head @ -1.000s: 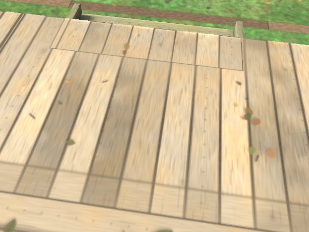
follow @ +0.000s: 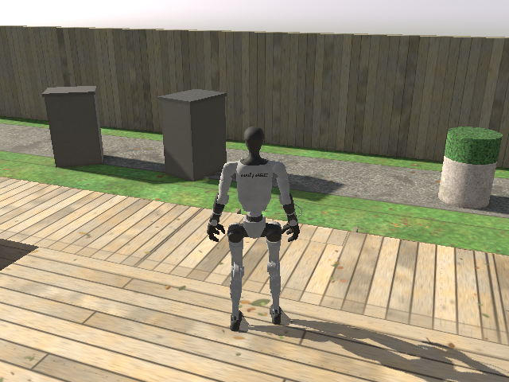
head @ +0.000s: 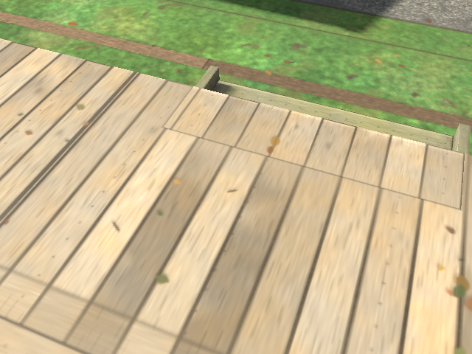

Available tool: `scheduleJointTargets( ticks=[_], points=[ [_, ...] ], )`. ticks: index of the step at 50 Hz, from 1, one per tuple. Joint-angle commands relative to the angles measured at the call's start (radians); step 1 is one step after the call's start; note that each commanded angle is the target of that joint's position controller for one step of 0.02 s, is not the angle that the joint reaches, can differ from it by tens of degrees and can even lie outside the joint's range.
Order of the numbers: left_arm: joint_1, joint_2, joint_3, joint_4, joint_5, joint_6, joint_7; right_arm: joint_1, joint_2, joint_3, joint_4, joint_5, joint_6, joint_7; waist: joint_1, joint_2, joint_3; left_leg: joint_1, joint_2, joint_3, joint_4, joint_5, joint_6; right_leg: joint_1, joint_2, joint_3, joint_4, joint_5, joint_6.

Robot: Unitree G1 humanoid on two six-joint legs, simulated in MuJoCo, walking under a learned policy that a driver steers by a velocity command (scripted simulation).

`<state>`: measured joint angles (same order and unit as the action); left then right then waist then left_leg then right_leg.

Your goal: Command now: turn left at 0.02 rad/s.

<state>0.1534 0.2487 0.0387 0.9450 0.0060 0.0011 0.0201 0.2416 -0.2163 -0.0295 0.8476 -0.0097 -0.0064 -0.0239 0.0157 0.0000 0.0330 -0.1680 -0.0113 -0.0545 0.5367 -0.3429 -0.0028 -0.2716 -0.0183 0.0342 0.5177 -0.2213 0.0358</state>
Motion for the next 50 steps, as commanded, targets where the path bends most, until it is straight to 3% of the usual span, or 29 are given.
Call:
scheduleJointTargets(
  ticks=[1,3,5,7,9,11,12,13,14,15,16,17,19,20,23,26,30,33,35,36,37,38,39,40,41,42,43,46,50],
  points=[
    [-0.015,0.104,0.021,-0.019,-0.003,-0.006,0.008,0.022,-0.118,-0.027,-0.026,0.002,-0.012,-0.003,-0.003,0.006,-0.035,-0.087,0.046,-0.040,-0.119,0.219,0.024,0.109,-0.021,0.017,-0.042,0.189,-0.024],
    [-0.001,0.095,0.019,0.005,-0.003,-0.002,0.010,0.045,-0.113,-0.027,-0.001,0.004,-0.011,-0.004,-0.005,0.016,-0.054,-0.073,0.040,-0.034,-0.137,0.130,0.028,0.116,-0.004,-0.003,-0.034,0.104,-0.025],
    [-0.012,0.094,0.022,0.015,-0.012,-0.001,0.012,0.059,-0.154,-0.040,0.011,0.014,-0.004,-0.007,-0.020,0.077,-0.002,-0.092,0.065,-0.095,-0.196,-0.202,0.080,0.027,0.056,-0.068,0.049,-0.172,-0.028],
    [-0.070,0.093,0.022,-0.013,-0.023,-0.024,0.005,0.090,-0.203,-0.054,0.013,0.024,-0.012,-0.009,-0.050,0.168,0.091,-0.078,0.203,-0.296,-0.318,-0.452,0.169,-0.148,0.063,-0.095,0.178,-0.230,-0.041],
    [-0.087,0.087,0.021,-0.028,-0.035,-0.061,-0.009,0.085,-0.209,-0.058,0.020,0.031,-0.033,-0.012,-0.044,0.196,0.157,-0.076,0.293,-0.408,-0.355,-0.402,0.226,-0.219,0.003,-0.044,0.233,-0.212,-0.080],
    [-0.012,0.082,0.023,0.000,-0.042,-0.091,-0.029,0.031,-0.189,-0.054,0.013,0.037,-0.043,-0.008,0.009,0.177,0.137,-0.071,0.263,-0.325,-0.300,-0.252,0.195,-0.118,-0.008,-0.052,0.084,-0.193,-0.115],
    [0.079,0.088,0.031,0.044,-0.041,-0.098,-0.033,-0.007,-0.181,-0.052,0.004,0.039,-0.041,-0.005,0.054,0.149,0.101,-0.141,0.207,-0.244,-0.248,-0.171,0.159,0.062,0.019,-0.073,-0.016,-0.104,-0.116],
    [0.178,0.118,0.046,0.088,-0.032,-0.098,-0.035,-0.035,-0.158,-0.045,-0.009,0.033,-0.045,-0.003,0.088,0.092,0.057,-0.215,0.141,-0.155,-0.127,-0.041,0.120,0.218,0.008,-0.020,-0.047,-0.042,-0.115],
    [0.289,0.203,0.070,0.112,-0.029,-0.100,-0.033,-0.064,-0.096,-0.028,-0.042,0.028,-0.054,-0.004,0.116,-0.147,0.011,-0.359,0.003,0.022,0.190,0.015,0.041,0.351,-0.158,0.288,-0.202,-0.183,-0.195],
    [0.373,0.259,0.076,0.124,-0.018,-0.107,-0.047,-0.066,-0.103,-0.033,-0.072,0.036,-0.071,-0.010,0.132,-0.315,-0.036,-0.522,-0.065,0.011,0.460,-0.216,0.011,0.454,-0.341,0.675,-0.345,-0.233,-0.322],
    [0.288,0.185,0.049,0.103,-0.011,-0.115,-0.046,-0.043,-0.148,-0.045,-0.061,0.055,-0.083,-0.005,0.079,-0.183,0.011,-0.603,-0.001,-0.066,0.607,-0.212,0.029,0.425,-0.364,0.659,-0.335,-0.251,-0.326],
    [0.224,0.140,0.036,0.077,-0.014,-0.120,-0.045,-0.031,-0.147,-0.045,-0.046,0.060,-0.092,0.006,0.053,-0.130,0.049,-0.626,0.043,-0.066,0.638,-0.114,0.053,0.390,-0.320,0.537,-0.329,-0.225,-0.291],
    [0.174,0.119,0.024,0.056,-0.015,-0.118,-0.046,-0.056,-0.146,-0.053,-0.039,0.044,-0.099,0.012,0.033,-0.079,0.066,-0.633,0.109,-0.030,0.576,0.047,0.067,0.356,-0.262,0.366,-0.352,-0.088,-0.235],
    [0.186,0.094,0.013,0.059,-0.011,-0.111,-0.044,-0.068,-0.142,-0.057,-0.040,0.036,-0.096,0.018,0.032,-0.086,0.053,-0.594,0.122,-0.012,0.539,0.095,0.060,0.336,-0.227,0.289,-0.363,0.002,-0.217],
    [0.245,0.113,0.010,0.073,-0.009,-0.096,-0.027,-0.116,-0.101,-0.049,-0.057,0.027,-0.085,0.029,0.041,-0.083,0.042,-0.582,0.119,0.043,0.418,0.172,0.015,0.328,-0.194,0.170,-0.380,0.221,-0.226],
    [0.249,0.147,0.014,0.066,-0.005,-0.087,-0.011,-0.235,-0.068,-0.031,-0.099,0.029,-0.083,0.034,0.060,-0.073,0.067,-0.531,0.099,0.069,0.207,0.285,-0.010,0.257,-0.174,0.099,-0.408,0.249,-0.220],
    [0.301,0.156,0.018,0.081,-0.018,-0.085,-0.006,-0.339,-0.080,-0.023,-0.133,0.039,-0.085,0.051,0.077,-0.086,0.106,-0.444,0.068,0.085,0.050,0.390,0.000,0.227,-0.194,0.062,-0.435,0.223,-0.221],
    [0.300,0.162,0.027,0.086,-0.027,-0.078,-0.005,-0.358,-0.109,-0.028,-0.150,0.040,-0.091,0.064,0.045,-0.084,0.105,-0.428,0.065,0.065,-0.007,0.359,0.044,0.320,-0.238,0.050,-0.386,0.324,-0.201],
    [0.281,0.183,0.037,0.077,-0.023,-0.070,-0.005,-0.279,-0.153,-0.047,-0.136,0.036,-0.094,0.064,-0.015,-0.103,0.030,-0.277,0.021,0.087,-0.011,0.301,0.077,0.353,-0.242,0.040,-0.261,0.626,-0.180],
    [0.265,0.180,0.036,0.071,-0.019,-0.063,-0.006,-0.146,-0.186,-0.068,-0.100,0.036,-0.093,0.057,-0.091,-0.106,-0.052,-0.100,-0.008,0.104,-0.016,0.283,0.102,0.325,-0.212,0.022,-0.103,0.774,-0.161],
    [0.251,0.161,0.026,0.054,-0.009,-0.058,-0.007,0.047,-0.230,-0.090,-0.049,0.036,-0.090,0.045,-0.178,-0.092,-0.170,0.182,0.039,0.054,0.004,0.270,0.136,0.179,-0.162,0.005,0.129,0.698,-0.130],
    [0.354,0.043,-0.007,0.028,0.001,-0.068,-0.015,0.188,-0.333,-0.112,-0.021,0.007,-0.087,0.036,-0.152,0.125,-0.358,0.594,0.318,-0.336,-0.015,0.118,0.257,-0.189,-0.020,-0.040,0.529,0.241,-0.074],
    [0.383,0.016,-0.017,0.045,-0.027,-0.089,-0.018,0.206,-0.275,-0.092,-0.007,0.010,-0.085,0.043,-0.140,0.262,-0.471,0.631,0.444,-0.703,-0.227,-0.080,0.327,-0.337,0.072,0.073,0.756,-0.338,-0.066],
    [0.281,0.137,0.018,0.017,-0.059,-0.103,-0.019,0.114,-0.209,-0.070,-0.014,0.018,-0.091,0.044,-0.133,0.179,-0.278,0.464,0.405,-0.593,-0.274,-0.155,0.262,-0.423,0.008,0.115,0.834,-0.300,-0.083],
    [0.202,0.155,0.025,-0.011,-0.068,-0.107,-0.015,0.024,-0.171,-0.058,-0.027,0.020,-0.095,0.042,-0.103,0.133,-0.152,0.303,0.372,-0.434,-0.298,-0.106,0.221,-0.434,-0.046,0.081,0.817,-0.207,-0.097],
    [0.176,0.136,0.028,-0.015,-0.056,-0.103,-0.007,-0.042,-0.140,-0.049,-0.025,0.015,-0.104,0.046,-0.068,0.077,-0.077,0.154,0.333,-0.309,-0.334,0.006,0.198,-0.391,-0.086,0.069,0.761,-0.130,-0.095],
    [0.193,0.119,0.036,-0.009,-0.043,-0.088,-0.002,-0.084,-0.112,-0.042,-0.022,0.005,-0.114,0.050,-0.030,0.091,-0.052,0.063,0.292,-0.204,-0.364,0.081,0.173,-0.328,-0.118,0.077,0.706,-0.077,-0.095],
    [0.228,0.055,0.036,-0.009,-0.043,-0.047,-0.002,-0.101,-0.105,-0.044,0.008,-0.002,-0.126,0.051,0.015,0.092,-0.014,-0.055,0.260,-0.046,-0.427,0.184,0.178,-0.272,-0.139,0.073,0.663,-0.030,-0.086],
    [0.115,0.072,0.047,-0.072,-0.031,-0.036,-0.005,-0.061,-0.148,-0.055,0.036,-0.011,-0.127,0.026,0.006,0.050,0.035,-0.021,0.261,0.064,-0.458,0.267,0.190,-0.414,-0.135,0.099,0.513,0.154,-0.063]
  ],
)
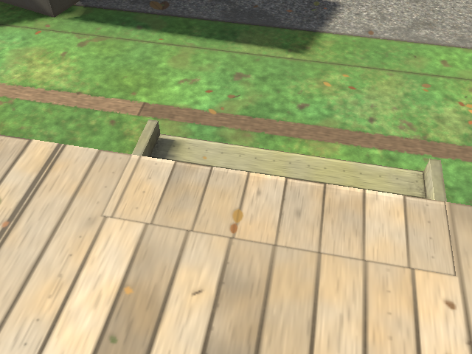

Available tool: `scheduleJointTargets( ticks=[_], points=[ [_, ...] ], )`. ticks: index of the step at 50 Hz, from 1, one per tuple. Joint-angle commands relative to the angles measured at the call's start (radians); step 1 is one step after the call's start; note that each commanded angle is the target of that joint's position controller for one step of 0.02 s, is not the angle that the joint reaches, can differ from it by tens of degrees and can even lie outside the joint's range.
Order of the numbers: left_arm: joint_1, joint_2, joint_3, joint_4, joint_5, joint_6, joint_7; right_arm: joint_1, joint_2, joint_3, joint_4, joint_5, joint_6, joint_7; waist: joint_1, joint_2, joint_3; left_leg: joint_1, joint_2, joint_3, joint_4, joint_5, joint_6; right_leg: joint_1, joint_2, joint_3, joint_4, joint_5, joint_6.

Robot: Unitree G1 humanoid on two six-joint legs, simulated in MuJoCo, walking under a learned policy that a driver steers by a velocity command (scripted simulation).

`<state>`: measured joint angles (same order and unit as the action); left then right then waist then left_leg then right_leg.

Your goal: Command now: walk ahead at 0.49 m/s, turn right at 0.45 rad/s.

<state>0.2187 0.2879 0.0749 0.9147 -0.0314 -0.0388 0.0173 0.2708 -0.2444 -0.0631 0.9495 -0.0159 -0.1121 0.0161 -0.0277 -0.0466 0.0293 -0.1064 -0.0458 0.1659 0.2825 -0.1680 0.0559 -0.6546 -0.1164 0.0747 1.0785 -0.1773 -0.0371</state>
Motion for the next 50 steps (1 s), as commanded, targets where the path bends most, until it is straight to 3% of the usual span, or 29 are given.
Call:
scheduleJointTargets(
  ticks=[1,5,9,12,14,15,16,17,18,19,20,21,23,26,29,33,34,35,37,38,39,40,41,42,43,45,46,48,50],
  points=[
    [0.026,0.032,0.011,-0.052,0.009,-0.001,-0.009,-0.080,-0.127,-0.022,-0.063,-0.005,-0.019,-0.020,0.044,0.090,0.040,-0.065,0.290,-0.127,-0.204,0.117,0.127,-0.039,-0.030,0.051,-0.107,0.164,0.013],
    [-0.123,0.004,-0.007,-0.111,0.015,-0.013,-0.041,-0.025,-0.161,-0.027,-0.052,0.006,-0.005,-0.037,-0.011,0.057,0.070,0.006,0.288,-0.025,-0.205,0.180,0.108,-0.032,-0.014,-0.046,-0.319,0.277,0.011],
    [-0.233,0.000,-0.017,-0.188,0.011,-0.014,-0.069,0.056,-0.182,-0.036,-0.029,0.022,0.029,-0.038,-0.048,0.055,0.091,0.192,0.334,0.017,-0.123,0.303,0.099,-0.102,0.005,-0.099,-0.422,0.182,-0.018],
    [-0.195,0.043,0.001,-0.222,0.007,-0.009,-0.084,0.029,-0.221,-0.048,-0.046,0.030,0.054,-0.043,0.005,0.111,0.023,0.250,0.343,0.059,0.046,0.745,0.069,0.036,0.086,-0.183,-0.440,0.031,-0.066],
    [0.027,0.123,0.047,-0.184,0.000,-0.006,-0.078,-0.002,-0.238,-0.050,-0.062,0.035,0.071,-0.049,0.137,0.130,-0.107,0.181,0.309,0.090,0.370,0.923,0.030,0.351,0.174,-0.214,-0.492,0.017,-0.125],
    [0.198,0.204,0.086,-0.143,0.000,0.002,-0.057,-0.002,-0.224,-0.042,-0.079,0.026,0.065,-0.051,0.212,0.063,-0.200,-0.038,0.269,0.090,0.654,0.689,-0.017,0.662,0.126,-0.079,-0.540,0.034,-0.177],
    [0.200,0.318,0.105,-0.139,-0.006,0.002,-0.044,0.096,-0.051,0.009,-0.132,-0.012,0.035,-0.030,0.090,-0.213,-0.276,-0.520,0.063,0.026,1.025,-0.304,-0.086,1.026,-0.148,0.474,-0.594,-0.067,-0.363],
    [0.236,0.254,0.081,-0.172,0.012,-0.011,-0.046,0.008,-0.111,0.006,-0.154,0.030,-0.016,-0.014,0.144,-0.106,-0.423,-0.655,0.003,-0.228,1.159,-0.432,-0.072,1.115,-0.235,0.785,-0.770,-0.173,-0.427],
    [0.203,0.190,0.063,-0.165,0.023,-0.024,-0.047,-0.110,-0.163,-0.009,-0.187,0.069,-0.043,-0.006,0.167,-0.050,-0.284,-0.746,0.062,-0.259,1.141,-0.336,-0.040,1.041,-0.204,0.634,-0.798,-0.095,-0.358],
    [0.134,0.154,0.054,-0.176,0.017,-0.033,-0.046,-0.125,-0.154,-0.005,-0.191,0.062,-0.054,-0.009,0.121,0.019,-0.191,-0.720,0.110,-0.258,1.050,-0.244,-0.024,0.890,-0.159,0.494,-0.791,-0.001,-0.317],
    [0.054,0.116,0.042,-0.195,0.015,-0.035,-0.045,-0.119,-0.158,-0.011,-0.176,0.036,-0.052,-0.017,0.073,0.059,-0.128,-0.646,0.144,-0.253,0.957,-0.197,-0.031,0.734,-0.115,0.386,-0.800,0.105,-0.287],
    [0.009,0.091,0.032,-0.214,0.025,-0.036,-0.041,-0.096,-0.171,-0.020,-0.170,0.024,-0.039,-0.019,0.036,0.044,-0.105,-0.566,0.166,-0.259,0.904,-0.164,-0.040,0.629,-0.086,0.323,-0.821,0.185,-0.276],
    [-0.001,0.102,0.032,-0.225,0.022,-0.038,-0.033,-0.077,-0.154,-0.023,-0.176,0.011,-0.012,-0.017,0.007,0.043,-0.082,-0.509,0.169,-0.245,0.818,-0.136,-0.072,0.530,-0.061,0.274,-0.855,0.261,-0.276],
    [0.043,0.149,0.044,-0.221,0.017,-0.038,-0.012,-0.165,-0.117,-0.010,-0.213,-0.001,0.005,-0.022,0.022,0.031,-0.038,-0.514,0.146,-0.215,0.621,-0.002,-0.119,0.439,-0.021,0.193,-0.873,0.307,-0.260],
    [0.081,0.154,0.047,-0.215,0.011,-0.027,-0.002,-0.278,-0.088,0.004,-0.245,0.005,0.000,-0.014,0.069,-0.015,-0.022,-0.438,0.091,-0.201,0.367,0.217,-0.123,0.388,0.040,0.139,-0.852,0.205,-0.201],
    [0.148,0.145,0.046,-0.193,0.003,-0.017,-0.001,-0.352,-0.118,-0.003,-0.283,0.023,-0.010,0.000,0.100,-0.045,-0.024,-0.386,0.055,-0.225,0.235,0.271,-0.105,0.444,0.008,0.222,-0.790,0.099,-0.169],
    [0.192,0.087,0.005,-0.151,0.190,-0.053,-0.092,-0.246,-0.018,0.062,-0.242,-0.088,0.021,0.019,0.052,-0.095,-0.018,-0.372,0.104,-0.251,0.291,0.271,-0.093,0.450,-0.045,0.268,-0.800,0.159,-0.214],
    [0.165,0.095,0.023,-0.156,0.168,-0.069,-0.125,-0.233,-0.068,0.051,-0.244,-0.078,0.039,0.022,0.037,-0.063,0.020,-0.418,0.122,-0.261,0.301,0.180,-0.080,0.507,-0.082,0.294,-0.777,0.205,-0.206],
    [0.118,0.143,0.028,-0.159,0.113,-0.082,-0.135,-0.222,-0.161,0.037,-0.247,-0.039,0.044,0.010,-0.002,-0.010,-0.020,-0.316,0.105,-0.196,0.258,0.160,-0.040,0.553,-0.071,0.280,-0.709,0.334,-0.160],
    [0.135,0.146,0.025,-0.143,0.106,-0.082,-0.131,-0.183,-0.191,0.031,-0.229,-0.024,0.033,0.000,-0.013,0.008,-0.053,-0.202,0.075,-0.151,0.228,0.186,-0.016,0.557,-0.028,0.256,-0.639,0.436,-0.133],
    [0.175,0.100,0.009,-0.130,0.121,-0.085,-0.127,-0.063,-0.206,0.026,-0.195,-0.014,0.015,-0.006,-0.035,0.060,-0.169,0.019,0.094,-0.175,0.266,0.222,0.058,0.521,0.061,0.205,-0.450,0.461,-0.079],
    [0.359,-0.010,-0.025,-0.123,0.146,-0.097,-0.114,0.103,-0.237,0.027,-0.162,-0.022,0.001,0.000,-0.003,0.275,-0.413,0.472,0.269,-0.436,0.284,0.349,0.287,0.273,0.225,0.153,-0.169,0.096,-0.010],
    [0.332,-0.016,-0.035,-0.134,0.137,-0.106,-0.129,0.243,-0.212,0.037,-0.132,-0.039,0.004,0.003,-0.090,0.360,-0.428,0.674,0.427,-0.821,0.112,0.094,0.397,-0.092,0.324,0.097,0.147,-0.464,0.035],
    [0.124,0.061,-0.011,-0.177,0.117,-0.098,-0.119,0.265,-0.181,0.033,-0.101,-0.047,-0.004,0.001,-0.140,0.170,-0.170,0.487,0.407,-0.823,0.011,-0.189,0.272,-0.274,0.237,0.111,0.286,-0.386,0.003],
    [0.082,0.066,-0.008,-0.179,0.103,-0.093,-0.087,0.149,-0.158,0.039,-0.109,-0.037,-0.006,0.002,-0.077,0.114,-0.029,0.263,0.391,-0.717,-0.029,-0.287,0.224,-0.271,0.162,0.098,0.291,-0.249,-0.013],
    [0.076,0.033,-0.028,-0.175,0.130,-0.079,-0.058,0.047,-0.041,0.074,-0.123,-0.027,-0.006,-0.014,-0.013,0.114,-0.050,0.061,0.350,-0.561,-0.104,-0.081,0.217,-0.097,0.056,0.099,0.155,-0.091,-0.035],
    [0.056,0.012,-0.037,-0.182,0.141,-0.071,-0.060,0.018,-0.020,0.080,-0.131,-0.031,-0.008,-0.024,0.006,0.099,-0.057,0.024,0.334,-0.506,-0.136,-0.005,0.211,-0.050,0.037,0.080,0.115,-0.089,-0.029],
    [0.020,-0.005,-0.040,-0.194,0.127,-0.058,-0.068,0.008,-0.041,0.066,-0.128,-0.032,-0.021,-0.030,0.013,0.104,-0.047,0.002,0.290,-0.382,-0.172,0.071,0.207,-0.036,0.027,0.045,-0.008,-0.103,-0.008],
    [-0.007,-0.018,-0.049,-0.200,0.117,-0.051,-0.078,0.053,-0.083,0.050,-0.111,-0.050,-0.029,-0.016,0.000,0.091,-0.033,0.002,0.274,-0.298,-0.181,0.228,0.225,-0.046,0.016,-0.011,-0.142,0.012,0.019]
  ],
)
Over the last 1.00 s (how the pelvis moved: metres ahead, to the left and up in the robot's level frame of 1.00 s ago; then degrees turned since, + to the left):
0.40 0.03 0.01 -8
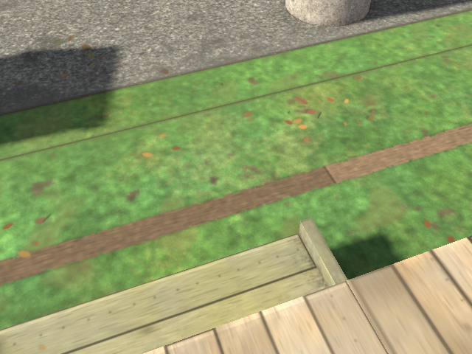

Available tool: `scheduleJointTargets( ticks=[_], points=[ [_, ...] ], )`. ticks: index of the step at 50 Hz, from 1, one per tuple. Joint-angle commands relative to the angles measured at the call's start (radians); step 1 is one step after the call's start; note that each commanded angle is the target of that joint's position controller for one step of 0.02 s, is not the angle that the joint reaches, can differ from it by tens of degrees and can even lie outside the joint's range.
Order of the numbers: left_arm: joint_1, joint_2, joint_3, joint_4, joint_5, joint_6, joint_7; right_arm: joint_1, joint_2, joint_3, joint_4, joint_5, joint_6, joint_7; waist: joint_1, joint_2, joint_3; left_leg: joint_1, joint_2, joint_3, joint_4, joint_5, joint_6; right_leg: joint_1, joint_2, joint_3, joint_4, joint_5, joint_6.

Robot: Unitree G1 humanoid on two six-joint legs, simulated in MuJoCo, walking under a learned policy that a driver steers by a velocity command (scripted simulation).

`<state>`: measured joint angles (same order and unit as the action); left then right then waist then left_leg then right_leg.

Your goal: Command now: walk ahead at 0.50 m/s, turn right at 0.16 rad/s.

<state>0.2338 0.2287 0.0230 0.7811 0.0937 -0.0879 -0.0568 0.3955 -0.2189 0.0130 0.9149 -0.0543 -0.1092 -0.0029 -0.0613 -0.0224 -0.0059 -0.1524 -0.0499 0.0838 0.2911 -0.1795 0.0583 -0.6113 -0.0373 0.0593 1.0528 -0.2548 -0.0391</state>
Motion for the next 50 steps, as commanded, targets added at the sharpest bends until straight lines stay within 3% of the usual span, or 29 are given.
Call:
scheduleJointTargets(
  ticks=[1,9,10,11,12,13,14,15,16,17,18,19,20,21,22,29,30,31,32,33,34,36,37,38,39,42,43,44,50],
  points=[
    [-0.039,0.028,-0.004,-0.071,-0.011,0.003,-0.008,-0.046,-0.117,-0.031,-0.065,-0.017,-0.033,0.015,0.029,0.057,0.009,0.037,0.269,-0.180,-0.187,0.297,0.221,-0.073,-0.067,-0.020,-0.193,0.148,0.028],
    [-0.238,0.072,0.006,-0.123,-0.030,0.028,-0.004,0.095,-0.154,-0.051,0.014,-0.012,-0.022,0.063,-0.004,0.089,0.048,0.210,0.304,-0.129,-0.098,0.467,0.180,-0.052,-0.020,-0.052,-0.477,0.261,-0.032],
    [-0.293,0.057,0.010,-0.129,-0.190,0.032,0.007,0.092,-0.100,-0.053,0.039,0.158,0.032,0.064,-0.049,0.041,0.055,0.226,0.207,-0.044,-0.006,0.611,0.093,-0.039,0.042,-0.161,-0.528,0.223,-0.031],
    [-0.283,0.031,0.000,-0.134,-0.199,0.029,0.005,0.131,-0.110,-0.050,0.053,0.153,0.060,0.064,-0.057,0.094,0.025,0.203,0.222,-0.058,0.048,0.697,0.076,0.051,0.064,-0.180,-0.510,0.200,-0.032],
    [-0.185,0.020,-0.002,-0.128,-0.062,0.028,0.018,0.165,-0.170,-0.058,0.059,0.045,0.055,0.018,0.023,0.144,0.041,0.140,0.251,-0.076,0.100,0.726,0.062,0.224,0.085,-0.189,-0.512,0.132,-0.040],
    [-0.113,0.117,0.029,-0.105,-0.036,0.013,0.017,0.146,-0.202,-0.063,0.074,-0.084,0.012,0.055,0.087,0.106,-0.015,0.060,0.276,-0.099,0.115,0.766,0.074,0.366,0.012,-0.054,-0.515,0.363,-0.108],
    [0.062,0.225,0.073,-0.058,-0.040,0.000,0.025,0.028,-0.204,-0.077,0.012,-0.048,-0.006,0.062,0.161,0.039,-0.162,0.003,0.183,-0.027,0.314,0.561,0.031,0.616,-0.013,-0.022,-0.482,0.398,-0.173],
    [0.300,0.276,0.087,0.003,-0.013,0.013,0.051,0.150,-0.113,-0.062,-0.012,0.087,0.023,0.012,0.200,-0.152,-0.318,-0.348,0.062,0.040,0.803,0.081,-0.022,1.002,-0.302,0.331,-0.473,0.447,-0.278],
    [0.436,0.203,0.061,0.055,-0.023,0.001,0.037,0.131,-0.051,-0.021,0.000,-0.025,-0.015,0.078,0.231,-0.177,-0.486,-0.486,-0.020,-0.187,0.865,-0.382,-0.007,1.092,-0.334,0.655,-0.744,0.107,-0.399],
    [0.336,0.178,0.069,0.074,-0.035,-0.017,0.041,-0.050,-0.091,-0.046,-0.035,-0.020,-0.015,0.081,0.217,-0.098,-0.099,-0.665,0.043,-0.224,0.957,-0.291,0.025,0.863,-0.276,0.542,-0.812,-0.263,-0.278],
    [0.184,0.137,0.055,0.050,-0.055,-0.022,0.046,-0.108,-0.118,-0.049,-0.042,-0.025,-0.017,0.054,0.167,-0.068,0.015,-0.667,0.100,-0.180,0.934,-0.222,0.029,0.659,-0.253,0.418,-0.843,-0.249,-0.236],
    [0.054,0.125,0.047,0.007,-0.169,-0.004,0.017,-0.027,-0.143,-0.083,-0.045,0.123,0.019,0.047,0.070,0.018,-0.096,-0.514,0.109,-0.107,0.857,-0.158,0.013,0.623,-0.238,0.298,-0.813,0.201,-0.181],
    [0.046,0.127,0.055,0.025,-0.166,0.009,0.000,0.022,-0.093,-0.068,-0.028,0.131,0.042,0.045,0.036,-0.034,-0.096,-0.395,0.144,-0.120,0.804,-0.162,-0.006,0.514,-0.192,0.179,-0.806,0.426,-0.162],
    [0.042,0.100,0.054,0.032,-0.144,0.023,-0.013,0.037,-0.054,-0.058,-0.017,0.130,0.067,0.043,0.037,-0.035,-0.086,-0.322,0.149,-0.118,0.774,-0.187,-0.021,0.428,-0.167,0.121,-0.836,0.416,-0.167],
    [0.087,0.007,0.023,0.035,-0.009,-0.016,0.022,-0.042,-0.018,-0.028,-0.040,-0.083,0.040,0.045,0.050,-0.061,0.012,-0.423,0.186,-0.171,0.831,-0.191,-0.024,0.372,-0.225,0.208,-0.903,0.222,-0.250],
    [0.169,0.080,0.035,0.080,-0.008,-0.024,-0.009,-0.206,-0.023,-0.019,-0.078,-0.036,0.036,0.067,0.084,-0.029,0.025,-0.358,0.124,-0.052,0.498,0.226,-0.048,0.203,-0.111,0.000,-0.900,0.200,-0.212],
    [0.181,0.174,0.081,0.119,-0.204,0.012,-0.007,-0.150,-0.104,-0.066,-0.065,0.165,0.063,0.055,0.054,-0.051,-0.074,-0.169,0.104,-0.043,0.527,0.367,-0.045,0.236,-0.070,-0.050,-0.840,0.490,-0.152],
    [0.164,0.158,0.070,0.120,-0.210,0.033,-0.006,-0.122,-0.110,-0.071,-0.046,0.187,0.074,0.050,0.040,-0.088,-0.099,-0.113,0.078,-0.031,0.573,0.358,-0.051,0.229,-0.069,-0.083,-0.809,0.563,-0.137],
    [0.140,0.135,0.066,0.115,-0.181,0.050,-0.003,-0.134,-0.106,-0.073,-0.047,0.167,0.085,0.049,0.045,-0.095,-0.074,-0.112,0.079,-0.031,0.593,0.294,-0.044,0.233,-0.076,-0.089,-0.798,0.537,-0.131],
    [0.111,0.094,0.027,0.091,0.085,-0.007,-0.009,-0.069,-0.080,-0.041,-0.070,-0.104,0.036,0.060,-0.009,-0.018,0.128,-0.201,0.105,-0.063,0.691,0.161,-0.035,0.142,-0.158,-0.002,-0.723,0.371,-0.163],
    [0.078,0.086,0.042,0.088,0.075,-0.024,0.001,-0.005,-0.085,-0.061,-0.063,-0.116,0.012,0.047,-0.029,-0.028,0.080,-0.196,0.099,-0.066,0.667,0.022,-0.029,0.206,-0.181,0.013,-0.660,0.394,-0.178],
    [0.033,0.153,0.047,0.076,-0.025,-0.039,0.003,0.030,-0.143,-0.095,-0.065,-0.025,-0.014,0.029,-0.070,0.028,0.055,0.010,0.033,0.029,0.411,-0.096,-0.028,0.175,-0.110,-0.023,-0.472,0.387,-0.172],
    [0.122,0.133,0.045,0.117,-0.032,-0.045,-0.008,0.072,-0.175,-0.108,-0.046,0.012,-0.015,0.014,-0.058,0.078,0.004,0.120,0.059,-0.058,0.264,-0.102,0.009,0.197,-0.055,-0.021,-0.245,0.286,-0.156],
    [0.303,-0.006,0.011,0.130,-0.001,-0.043,-0.011,0.141,-0.216,-0.103,-0.046,0.007,-0.017,0.000,0.009,0.292,-0.185,0.363,0.274,-0.401,0.241,0.301,0.271,0.056,0.079,-0.066,0.144,-0.197,-0.054],
    [0.385,0.067,0.063,0.147,-0.220,-0.015,0.017,0.167,-0.203,-0.105,-0.056,0.166,0.028,0.068,0.042,0.227,-0.223,0.454,0.472,-0.765,0.200,0.536,0.281,-0.228,0.140,-0.075,0.344,-0.480,-0.037],
    [0.072,0.075,0.064,0.023,-0.180,0.084,0.021,0.013,-0.120,-0.083,-0.056,0.140,0.066,0.115,0.048,0.047,0.103,-0.078,0.398,-0.587,0.031,0.200,0.258,-0.157,0.007,-0.006,0.211,-0.224,-0.064],
    [0.032,0.069,0.060,0.028,-0.064,0.082,0.056,0.001,-0.159,-0.091,-0.058,0.022,0.051,0.041,0.059,0.154,0.143,-0.138,0.354,-0.483,0.003,0.114,0.216,-0.104,-0.038,0.029,0.125,-0.128,-0.026],
    [0.040,0.076,0.065,0.035,-0.044,0.088,0.064,0.010,-0.146,-0.087,-0.049,0.002,0.047,0.009,0.067,0.139,0.142,-0.181,0.321,-0.442,-0.022,0.090,0.198,-0.052,-0.041,0.026,0.060,-0.078,-0.005],
    [-0.006,0.077,0.057,0.076,-0.059,0.100,0.033,0.084,-0.159,-0.095,-0.030,0.034,0.038,0.001,0.067,0.038,0.010,-0.069,0.249,-0.234,0.023,0.288,0.170,0.081,-0.024,-0.082,-0.077,0.221,-0.007]
  ],
)
Over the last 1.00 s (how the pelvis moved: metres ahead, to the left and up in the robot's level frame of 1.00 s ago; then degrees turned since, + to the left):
0.59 -0.11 0.00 -29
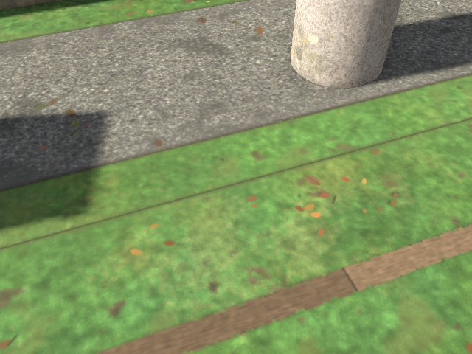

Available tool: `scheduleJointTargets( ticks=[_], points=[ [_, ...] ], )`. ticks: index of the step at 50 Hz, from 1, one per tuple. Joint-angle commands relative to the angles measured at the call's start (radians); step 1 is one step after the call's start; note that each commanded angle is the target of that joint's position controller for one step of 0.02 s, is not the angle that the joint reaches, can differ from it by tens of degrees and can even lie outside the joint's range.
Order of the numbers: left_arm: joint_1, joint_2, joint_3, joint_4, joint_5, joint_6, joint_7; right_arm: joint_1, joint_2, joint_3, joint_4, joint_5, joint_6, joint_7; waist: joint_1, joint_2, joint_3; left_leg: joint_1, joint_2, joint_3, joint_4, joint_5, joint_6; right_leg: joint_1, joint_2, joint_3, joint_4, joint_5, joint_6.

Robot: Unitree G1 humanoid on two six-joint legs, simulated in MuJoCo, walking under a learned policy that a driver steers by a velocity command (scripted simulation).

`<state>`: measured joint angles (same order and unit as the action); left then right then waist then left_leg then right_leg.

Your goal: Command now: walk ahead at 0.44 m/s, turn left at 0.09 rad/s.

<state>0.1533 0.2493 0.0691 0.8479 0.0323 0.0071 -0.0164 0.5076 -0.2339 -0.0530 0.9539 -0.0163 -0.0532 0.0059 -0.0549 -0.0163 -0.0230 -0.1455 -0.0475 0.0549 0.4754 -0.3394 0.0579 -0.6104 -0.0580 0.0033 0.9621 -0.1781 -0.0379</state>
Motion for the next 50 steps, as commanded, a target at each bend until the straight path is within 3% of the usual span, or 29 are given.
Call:
scheduleJointTargets(
  ticks=[1,2,3,4,5,6,7,8,10,11,12,13,14,15,16,17,23,24,26,27,29,30,31,32,34,36,39,45,50],
  points=[
    [0.041,0.050,0.010,0.009,0.004,0.004,-0.009,-0.028,-0.124,-0.020,-0.071,-0.003,-0.013,-0.008,0.056,0.040,0.051,-0.093,0.234,-0.193,-0.141,0.506,0.162,0.097,0.006,-0.039,-0.008,0.161,-0.012],
    [0.025,0.036,0.007,0.009,0.007,0.002,-0.007,-0.025,-0.115,-0.014,-0.070,0.000,-0.006,-0.010,0.054,0.058,0.063,-0.100,0.225,-0.176,-0.103,0.607,0.152,0.125,0.020,-0.056,-0.021,0.157,-0.013],
    [0.094,-0.055,-0.042,-0.023,0.105,-0.060,-0.038,-0.023,0.026,0.033,-0.053,-0.126,-0.061,0.026,0.076,0.100,0.049,-0.237,0.186,-0.136,-0.013,0.518,0.151,0.208,0.000,-0.022,0.015,0.157,0.004],
    [-0.021,0.037,0.009,0.015,-0.121,-0.034,-0.023,-0.007,-0.035,-0.004,-0.054,0.110,0.003,0.008,0.001,0.097,0.028,0.064,0.200,-0.183,0.059,0.749,0.137,0.021,-0.009,0.007,-0.105,0.270,-0.029],
    [-0.130,0.052,-0.001,-0.030,-0.133,-0.036,-0.012,-0.007,-0.049,0.004,-0.085,0.106,0.034,-0.005,-0.043,0.122,0.029,0.151,0.221,-0.230,0.130,0.804,0.144,-0.092,-0.002,0.016,-0.130,0.210,-0.018],
    [-0.175,0.056,-0.002,-0.056,-0.114,-0.046,-0.002,-0.036,-0.076,-0.003,-0.119,0.080,0.057,-0.015,-0.050,0.155,0.021,0.190,0.236,-0.265,0.188,0.884,0.158,-0.122,-0.013,0.039,-0.159,0.135,-0.016],
    [-0.103,0.013,-0.032,-0.093,0.096,-0.091,0.002,0.137,-0.048,0.010,-0.015,-0.118,-0.032,-0.032,-0.045,0.013,0.020,0.237,0.232,-0.287,0.349,0.488,0.059,-0.214,-0.069,0.122,-0.307,0.246,0.074],
    [-0.226,0.084,0.006,-0.068,0.036,-0.083,0.021,0.155,-0.180,-0.035,-0.047,-0.064,-0.010,-0.056,-0.145,0.150,0.008,0.322,0.201,-0.331,0.269,0.618,0.150,-0.235,0.043,-0.015,-0.260,0.172,0.067],
    [-0.381,0.145,0.027,-0.158,-0.021,-0.114,0.039,0.276,-0.121,-0.025,-0.028,-0.063,0.006,-0.069,-0.211,0.067,0.088,0.273,0.174,-0.404,0.341,0.683,0.126,-0.281,0.050,0.060,-0.282,-0.045,0.068],
    [-0.452,0.015,-0.026,-0.203,0.082,-0.120,0.025,0.593,0.126,0.033,0.129,-0.050,-0.034,-0.086,-0.280,-0.022,-0.041,0.344,0.109,-0.356,0.497,0.298,0.031,-0.325,-0.054,0.084,-0.333,0.074,0.023],
    [-0.411,-0.020,-0.018,-0.193,0.085,-0.132,0.025,0.577,0.126,0.051,0.085,0.024,-0.043,-0.099,-0.245,0.100,-0.026,0.280,0.125,-0.396,0.545,0.414,0.046,-0.289,-0.050,0.081,-0.290,0.058,-0.009],
    [-0.379,0.097,0.015,-0.168,-0.082,-0.143,0.029,0.235,-0.139,-0.026,-0.016,-0.041,-0.010,-0.091,-0.146,0.011,0.113,0.020,0.079,-0.405,0.481,0.769,0.049,-0.081,0.059,0.040,-0.234,0.269,0.053],
    [-0.235,0.086,0.014,-0.130,-0.089,-0.130,0.033,0.033,-0.175,-0.041,-0.109,-0.045,0.000,-0.076,-0.017,-0.051,0.049,-0.340,0.037,-0.343,0.510,0.613,0.005,0.344,0.046,0.043,-0.333,0.466,0.060],
    [0.106,0.085,0.013,-0.127,0.057,-0.127,0.056,-0.059,0.148,0.074,-0.163,-0.016,-0.030,-0.027,0.169,-0.101,-0.312,-0.747,-0.067,-0.112,0.864,-0.089,-0.097,0.954,-0.220,0.305,-0.495,0.446,-0.095],
    [0.288,0.103,0.029,-0.130,0.064,-0.113,0.073,-0.226,0.114,0.068,-0.241,-0.021,-0.025,-0.019,0.324,-0.086,-0.288,-0.928,0.003,-0.174,0.972,-0.237,-0.101,0.975,-0.415,0.504,-0.454,0.146,-0.210],
    [0.141,0.044,0.010,-0.044,-0.049,-0.073,0.066,-0.304,-0.189,-0.039,-0.218,-0.005,-0.023,-0.046,0.226,-0.166,-0.050,-0.890,0.067,-0.159,0.736,-0.254,-0.111,0.854,-0.296,0.204,-0.349,0.614,-0.065],
    [-0.183,-0.001,0.006,-0.111,-0.028,-0.136,0.084,-0.112,0.021,-0.015,-0.205,-0.029,0.071,-0.029,-0.046,-0.014,0.114,-0.304,0.035,-0.010,0.196,0.713,-0.084,0.051,-0.080,-0.180,-0.320,-0.382,0.034],
    [-0.192,-0.001,-0.018,-0.260,0.157,-0.186,0.069,0.198,0.221,0.052,-0.011,-0.187,-0.007,0.010,0.002,0.184,0.098,0.040,0.075,-0.087,0.257,1.137,-0.051,-0.247,-0.099,-0.161,-0.272,-0.430,0.012],
    [-0.423,-0.058,-0.057,-0.345,0.151,-0.188,0.045,0.434,0.114,0.008,0.103,-0.157,-0.075,0.045,-0.168,0.031,0.117,0.300,0.015,-0.008,0.382,0.957,-0.061,-0.483,-0.029,-0.199,-0.203,-0.534,0.074],
    [-0.453,-0.037,-0.065,-0.382,0.088,-0.181,0.054,0.473,0.039,-0.016,0.114,-0.150,-0.067,0.045,-0.220,0.036,0.160,0.256,0.035,0.019,0.297,0.826,-0.069,-0.431,-0.009,-0.173,-0.094,-0.578,0.134],
    [-0.412,-0.009,-0.083,-0.381,0.006,-0.137,0.082,0.662,-0.077,-0.053,0.202,-0.101,-0.051,0.018,-0.323,0.334,0.124,0.247,0.143,-0.060,-0.213,0.860,0.003,-0.159,0.099,-0.099,0.634,-0.911,0.259],
    [-0.295,-0.034,-0.088,-0.363,0.030,-0.115,0.069,0.660,-0.101,-0.066,0.156,-0.088,-0.064,0.010,-0.284,0.298,0.078,0.387,0.127,-0.098,-0.165,0.659,0.070,-0.202,0.163,-0.028,0.907,-0.834,0.209],
    [-0.059,-0.164,-0.093,-0.326,0.054,-0.121,0.045,0.436,-0.167,-0.043,0.018,-0.081,-0.051,0.013,-0.060,0.171,-0.074,0.430,0.198,-0.346,0.171,1.005,0.180,-0.307,0.237,0.217,0.933,-0.493,0.148],
    [0.294,-0.081,-0.045,-0.283,0.018,-0.115,0.038,0.135,-0.238,-0.032,-0.140,-0.030,-0.034,0.020,0.184,0.234,-0.180,0.272,0.339,-0.677,0.124,1.389,0.358,-0.331,0.190,0.213,1.009,-0.433,0.152],
    [0.238,0.120,-0.023,-0.316,0.006,-0.087,0.030,-0.082,-0.271,-0.057,-0.234,-0.005,-0.027,0.057,0.103,0.214,-0.077,0.116,0.414,-0.934,-0.012,0.718,0.449,-0.581,0.102,0.246,1.162,-0.366,0.191],
    [0.076,0.132,-0.033,-0.306,0.000,-0.049,0.058,0.007,-0.123,-0.001,-0.168,-0.038,-0.042,0.051,0.055,-0.142,-0.010,-0.094,0.352,-0.919,-0.039,0.553,0.373,-0.532,0.015,0.220,1.016,-0.136,0.230],
    [0.087,0.034,-0.075,-0.305,0.030,-0.008,0.060,0.149,0.002,0.036,-0.103,-0.021,-0.063,0.006,0.006,0.012,0.001,-0.265,0.169,-0.695,-0.034,0.130,0.291,-0.422,-0.017,0.124,0.849,-0.054,0.211],
    [-0.005,-0.015,-0.076,-0.332,0.029,0.049,0.015,0.025,-0.158,0.000,-0.191,-0.006,-0.056,-0.011,0.033,0.167,0.024,-0.407,0.142,-0.672,-0.198,-0.283,0.155,0.037,0.038,-0.027,0.209,-0.253,0.174],
    [0.120,0.037,-0.043,-0.270,-0.016,-0.026,0.037,-0.234,-0.131,-0.007,-0.341,-0.008,-0.028,0.005,0.078,0.164,-0.024,-0.204,0.164,-0.695,-0.062,0.169,0.193,0.261,0.113,0.025,-0.400,-0.090,0.050]
  ],
)
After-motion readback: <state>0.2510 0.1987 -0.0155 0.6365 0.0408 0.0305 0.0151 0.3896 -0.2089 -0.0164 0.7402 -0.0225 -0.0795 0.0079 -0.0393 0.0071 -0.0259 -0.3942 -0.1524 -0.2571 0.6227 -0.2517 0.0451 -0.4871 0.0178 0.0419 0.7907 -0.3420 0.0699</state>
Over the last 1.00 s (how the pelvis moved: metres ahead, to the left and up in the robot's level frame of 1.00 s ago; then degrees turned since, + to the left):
0.47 0.00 -0.01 -1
